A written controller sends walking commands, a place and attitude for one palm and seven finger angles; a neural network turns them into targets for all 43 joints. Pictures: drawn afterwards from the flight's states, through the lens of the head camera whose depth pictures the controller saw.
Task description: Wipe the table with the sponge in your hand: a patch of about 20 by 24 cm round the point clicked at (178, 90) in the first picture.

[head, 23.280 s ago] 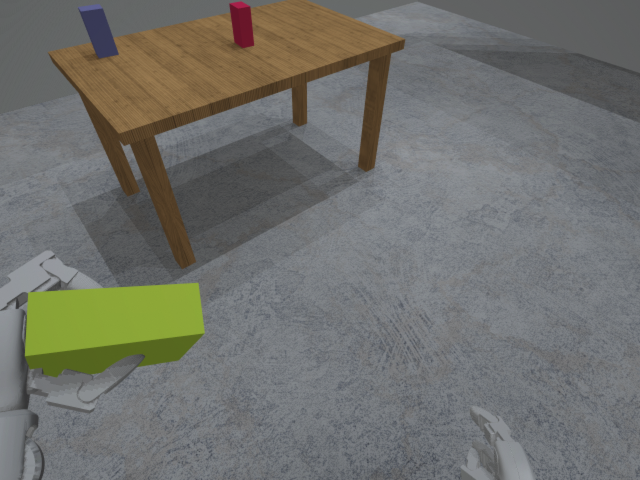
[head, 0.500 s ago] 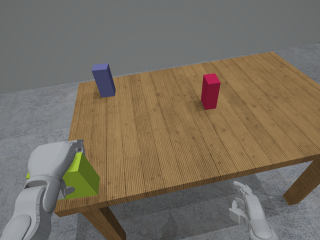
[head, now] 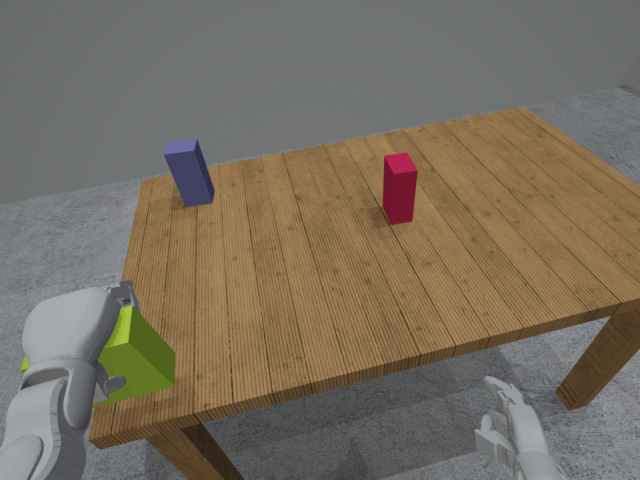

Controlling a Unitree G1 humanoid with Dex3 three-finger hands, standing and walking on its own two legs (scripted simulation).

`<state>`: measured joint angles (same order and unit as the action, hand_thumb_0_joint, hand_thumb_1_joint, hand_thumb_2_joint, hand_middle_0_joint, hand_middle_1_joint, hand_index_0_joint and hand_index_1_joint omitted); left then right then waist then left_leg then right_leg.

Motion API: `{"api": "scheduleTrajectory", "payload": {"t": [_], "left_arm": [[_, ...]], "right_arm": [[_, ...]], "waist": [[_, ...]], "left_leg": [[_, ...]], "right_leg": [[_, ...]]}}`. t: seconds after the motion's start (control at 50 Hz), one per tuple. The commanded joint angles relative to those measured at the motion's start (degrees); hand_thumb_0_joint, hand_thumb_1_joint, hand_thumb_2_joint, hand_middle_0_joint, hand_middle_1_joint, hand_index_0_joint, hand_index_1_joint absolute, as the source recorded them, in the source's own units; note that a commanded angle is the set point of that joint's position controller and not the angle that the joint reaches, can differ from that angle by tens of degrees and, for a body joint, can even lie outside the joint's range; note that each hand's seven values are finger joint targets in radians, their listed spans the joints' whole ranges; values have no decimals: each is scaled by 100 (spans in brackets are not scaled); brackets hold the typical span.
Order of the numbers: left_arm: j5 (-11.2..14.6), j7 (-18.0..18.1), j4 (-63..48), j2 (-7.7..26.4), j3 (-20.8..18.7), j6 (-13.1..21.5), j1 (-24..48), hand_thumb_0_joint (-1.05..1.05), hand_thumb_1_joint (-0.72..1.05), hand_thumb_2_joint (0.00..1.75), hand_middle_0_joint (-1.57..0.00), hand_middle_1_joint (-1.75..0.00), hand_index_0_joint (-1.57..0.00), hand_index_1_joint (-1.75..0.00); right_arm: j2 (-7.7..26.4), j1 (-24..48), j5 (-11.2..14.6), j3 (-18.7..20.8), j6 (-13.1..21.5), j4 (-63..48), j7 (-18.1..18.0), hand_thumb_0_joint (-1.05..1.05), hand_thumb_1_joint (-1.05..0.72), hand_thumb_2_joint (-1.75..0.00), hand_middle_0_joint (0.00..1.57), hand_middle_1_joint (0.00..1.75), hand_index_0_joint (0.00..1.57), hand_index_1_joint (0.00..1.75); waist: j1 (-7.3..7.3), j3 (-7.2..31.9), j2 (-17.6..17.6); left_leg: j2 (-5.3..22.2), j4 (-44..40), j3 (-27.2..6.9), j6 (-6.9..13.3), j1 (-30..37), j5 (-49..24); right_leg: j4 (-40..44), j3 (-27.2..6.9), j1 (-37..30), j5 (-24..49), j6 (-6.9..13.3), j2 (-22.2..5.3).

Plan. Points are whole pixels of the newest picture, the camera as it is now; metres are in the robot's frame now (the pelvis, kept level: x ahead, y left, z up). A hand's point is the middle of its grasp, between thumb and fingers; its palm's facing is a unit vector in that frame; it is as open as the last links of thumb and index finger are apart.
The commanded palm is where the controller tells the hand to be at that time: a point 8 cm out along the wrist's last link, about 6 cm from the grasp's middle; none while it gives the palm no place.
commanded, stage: move the sponge above the wiping area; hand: left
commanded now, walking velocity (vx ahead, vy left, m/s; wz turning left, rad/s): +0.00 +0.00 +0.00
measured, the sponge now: (118, 367) +0.21 +0.31 +0.04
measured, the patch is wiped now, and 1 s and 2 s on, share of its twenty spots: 0.00 0.00 0.00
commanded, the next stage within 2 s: none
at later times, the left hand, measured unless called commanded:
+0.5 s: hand (120, 340) +0.23 +0.31 +0.06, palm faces -0.01 -0.08 -1.00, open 9.1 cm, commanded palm +0.21 +0.29 +0.12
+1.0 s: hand (148, 347) +0.25 +0.29 +0.03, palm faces -0.11 -0.10 -0.99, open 9.1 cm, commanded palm +0.23 +0.29 +0.10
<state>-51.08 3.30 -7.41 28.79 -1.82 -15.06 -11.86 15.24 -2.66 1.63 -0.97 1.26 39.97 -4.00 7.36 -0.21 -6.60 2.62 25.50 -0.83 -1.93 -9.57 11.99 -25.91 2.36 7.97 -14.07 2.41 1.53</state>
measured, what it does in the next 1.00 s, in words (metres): stands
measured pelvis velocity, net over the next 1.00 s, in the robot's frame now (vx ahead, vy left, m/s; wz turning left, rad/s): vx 0.01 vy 0.02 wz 0.02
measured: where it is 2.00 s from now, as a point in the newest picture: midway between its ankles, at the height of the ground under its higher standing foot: outside the picture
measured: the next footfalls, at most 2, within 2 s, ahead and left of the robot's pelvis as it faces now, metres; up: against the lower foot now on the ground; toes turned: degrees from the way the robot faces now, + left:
none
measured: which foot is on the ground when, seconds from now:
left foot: down 0.00-1.00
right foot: down 0.00-1.00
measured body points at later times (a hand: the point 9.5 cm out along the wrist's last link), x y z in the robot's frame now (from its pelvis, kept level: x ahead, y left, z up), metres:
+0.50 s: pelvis +0.00 +0.02 +0.00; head -0.01 -0.02 +0.45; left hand +0.23 +0.31 +0.12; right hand +0.25 -0.18 -0.09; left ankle +0.02 +0.15 -0.74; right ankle +0.00 -0.09 -0.74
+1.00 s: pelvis +0.01 +0.02 +0.00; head +0.01 -0.02 +0.45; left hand +0.25 +0.30 +0.08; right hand +0.25 -0.18 -0.09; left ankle +0.02 +0.15 -0.74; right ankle +0.00 -0.09 -0.74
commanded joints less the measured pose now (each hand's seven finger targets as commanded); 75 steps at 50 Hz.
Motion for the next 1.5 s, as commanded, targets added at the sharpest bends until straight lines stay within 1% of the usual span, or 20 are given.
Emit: {"api": "scheduleTrajectory", "payload": {"t": [0.0, 0.02, 0.06, 0.2, 0.22, 0.3, 0.32, 0.42, 0.52, 0.6, 0.62, 0.7, 0.82, 0.86, 1.0, 1.02, 1.1, 1.22, 1.4, 1.48], "left_arm": [[-22, 17, -756, 1178, -599, -225, 858, 0, 10, 130, -120, -160, -120, -160], [26, -73, -805, 849, -214, -201, 947, 0, 10, 130, -120, -160, -120, -160], [-70, -147, -844, 999, -177, -35, 1381, 0, 10, 130, -120, -160, -120, -160], [-489, 301, -1011, 1585, -882, 625, 1961, 0, 10, 130, -120, -160, -120, -160], [-467, 407, -1000, 1189, -634, 622, 1909, 0, 10, 130, -120, -160, -120, -160], [-438, 636, -441, 1160, -826, 160, 1533, 0, 10, 130, -120, -160, -120, -160], [-316, 623, -425, 780, -510, 11, 1365, 0, 10, 130, -120, -160, -120, -160], [-277, 267, -204, 425, 189, -586, 1468, 0, 10, 130, -120, -160, -120, -160], [-453, 91, -705, 555, 310, -241, 2042, 0, 10, 130, -120, -160, -120, -160], [-714, 394, -739, 1083, -283, 158, 2292, 0, 10, 130, -120, -160, -120, -160], [-744, 492, -796, 778, -91, 210, 2230, 0, 10, 130, -120, -160, -120, -160], [-686, 751, -302, 930, -452, -40, 1828, 0, 10, 130, -120, -160, -120, -160], [-457, 495, 173, 154, 498, -554, 2046, 0, 10, 130, -120, -160, -120, -160], [-473, 350, 216, 257, 547, -488, 2179, 0, 10, 130, -120, -160, -120, -160], [-735, 515, 267, 1238, -437, 140, 2641, 0, 10, 130, -120, -160, -120, -160], [-718, 585, 238, 854, -188, 192, 2563, 0, 10, 130, -120, -160, -120, -160], [-707, 836, 459, 980, -497, 106, 2208, 0, 10, 130, -120, -160, -120, -160], [-441, 622, 867, 284, 291, -262, 2080, 0, 10, 130, -120, -160, -120, -160], [-763, 832, 787, 1125, -406, 452, 2861, 0, 10, 130, -120, -160, -120, -160], [-742, 1058, 1105, 720, -253, 390, 2522, 0, 10, 130, -120, -160, -120, -160]], "right_arm": [[550, 1442, 43, 145, 342, -1083, -38, 0, -90, -90, 20, 30, 20, 30], [533, 1340, 54, 150, 371, -1141, -55, 0, -90, -90, 20, 30, 20, 30], [545, 1266, 30, 166, 403, -1103, -90, 0, -90, -90, 20, 30, 20, 30], [497, 1113, -94, 233, 537, -984, -143, 0, -90, -90, 20, 30, 20, 30], [431, 1038, -76, 259, 544, -998, -131, 0, -90, -90, 20, 30, 20, 30], [503, 1180, -26, 265, 403, -923, -38, 0, -90, -90, 20, 30, 20, 30], [483, 1147, 16, 267, 381, -985, -13, 0, -90, -90, 20, 30, 20, 30], [511, 1313, 98, 168, 243, -1090, 23, 0, -90, -90, 20, 30, 20, 30], [445, 1182, 36, 145, 308, -1162, 4, 0, -90, -90, 20, 30, 20, 30], [469, 1033, -58, 225, 318, -1018, -13, 0, -90, -90, 20, 30, 20, 30], [412, 984, -54, 231, 340, -1052, 1, 0, -90, -90, 20, 30, 20, 30], [479, 1073, -27, 265, 230, -936, 48, 0, -90, -90, 20, 30, 20, 30], [460, 1195, 122, 199, 158, -1017, 29, 0, -90, -90, 20, 30, 20, 30], [490, 1158, 110, 201, 156, -1009, 10, 0, -90, -90, 20, 30, 20, 30], [539, 909, -9, 270, 213, -899, -75, 0, -90, -90, 20, 30, 20, 30], [461, 872, 6, 273, 243, -956, -72, 0, -90, -90, 20, 30, 20, 30], [524, 902, 19, 338, 223, -897, -18, 0, -90, -90, 20, 30, 20, 30], [549, 903, 146, 323, 183, -983, 13, 0, -90, -90, 20, 30, 20, 30], [558, 648, 17, 403, 279, -811, -94, 0, -90, -90, 20, 30, 20, 30], [537, 604, 59, 453, 274, -788, -32, 0, -90, -90, 20, 30, 20, 30]], "waist": [[14, 466, 457], [-97, 470, 588], [-137, 586, 488], [44, 1136, 111], [-2, 1263, 138], [108, 1165, 143], [68, 1156, 208], [-57, 837, 453], [-116, 1164, 409], [-31, 1318, 221], [-31, 1481, 129], [56, 1299, 138], [-143, 1017, 282], [-173, 1109, 418], [-82, 1396, 536], [-111, 1460, 527], [6, 1493, 266], [-219, 1086, 608], [-187, 1484, 394], [-161, 1622, 383]], "left_leg": [[-446, -159, -20, 409, 211, -710], [-417, -131, 56, 449, 203, -654], [-450, -141, 40, 463, 268, -527], [-448, -62, -95, 424, 575, -870], [-404, -24, -10, 437, 578, -990], [-374, -126, -74, 338, 351, -1116], [-333, -121, 24, 355, 282, -1166], [-352, -249, -18, 366, 72, -805], [-357, -160, -135, 447, 300, -831], [-317, -86, -260, 398, 471, -1033], [-293, -31, -223, 397, 494, -1236], [-292, -64, -231, 324, 383, -1283], [-343, -141, -91, 363, 135, -763], [-392, -105, -97, 397, 129, -757], [-429, 106, -115, 418, 245, -952], [-435, 160, -37, 444, 209, -1022], [-422, 166, -74, 366, 197, -1264], [-418, 128, 18, 419, -124, -832], [-452, 319, -51, 461, 91, -902], [-407, 360, 15, 413, -7, -1132]], "right_leg": [[684, -624, 230, 461, 18, -177], [662, -454, 245, 439, -43, -220], [705, -452, 317, 249, -44, -208], [583, -568, 339, 486, 132, -74], [479, -348, 300, 628, 101, -123], [428, -422, 198, 820, 153, -93], [372, -216, 120, 958, 92, -152], [394, -147, 208, 616, 46, -141], [288, -100, 287, 612, 59, -84], [274, -319, 365, 740, 153, 4], [154, -158, 343, 862, 137, -41], [260, -342, 341, 937, 188, -16], [287, -88, 424, 592, 89, -89], [291, -101, 374, 654, 73, -83], [253, -415, 395, 941, 134, -26], [188, -269, 369, 1048, 90, -83], [155, -408, 331, 1310, 161, -65], [207, -221, 474, 1038, 37, -121], [129, -412, 670, 1061, 101, -71], [-6, -243, 611, 1374, 93, -111]]}}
